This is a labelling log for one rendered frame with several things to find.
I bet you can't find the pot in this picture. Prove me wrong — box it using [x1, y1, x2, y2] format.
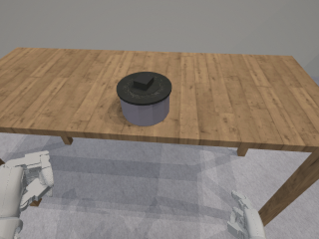
[120, 96, 169, 126]

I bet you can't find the robot left hand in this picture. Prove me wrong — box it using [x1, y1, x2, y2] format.
[0, 150, 54, 218]

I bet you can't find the lid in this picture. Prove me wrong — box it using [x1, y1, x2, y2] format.
[116, 72, 172, 106]

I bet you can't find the robot right hand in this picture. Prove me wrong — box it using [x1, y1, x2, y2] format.
[227, 190, 267, 239]

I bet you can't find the table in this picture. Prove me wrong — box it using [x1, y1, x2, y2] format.
[0, 47, 319, 226]

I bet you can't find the robot left forearm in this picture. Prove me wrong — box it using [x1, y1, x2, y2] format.
[0, 217, 23, 239]

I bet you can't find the knob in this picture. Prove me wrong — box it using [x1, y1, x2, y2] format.
[133, 74, 155, 90]

